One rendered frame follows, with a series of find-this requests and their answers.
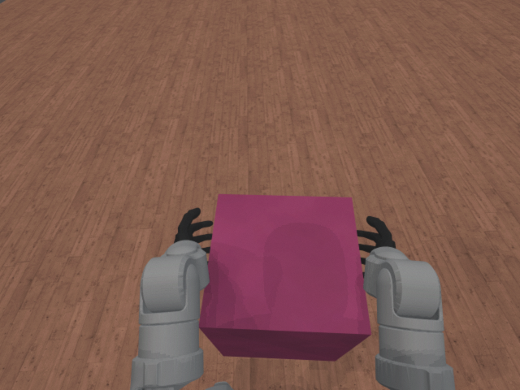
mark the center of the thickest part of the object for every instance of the carton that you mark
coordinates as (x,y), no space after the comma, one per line
(285,278)

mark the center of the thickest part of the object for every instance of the right robot hand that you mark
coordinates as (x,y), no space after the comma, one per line
(382,238)

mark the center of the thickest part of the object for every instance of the left robot hand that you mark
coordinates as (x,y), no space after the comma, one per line
(186,229)

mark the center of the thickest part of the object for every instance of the left robot shin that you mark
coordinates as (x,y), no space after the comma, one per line
(222,383)

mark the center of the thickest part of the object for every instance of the robot right forearm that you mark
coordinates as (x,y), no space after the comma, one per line
(411,324)

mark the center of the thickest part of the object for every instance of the robot left forearm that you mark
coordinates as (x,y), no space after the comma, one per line
(169,356)

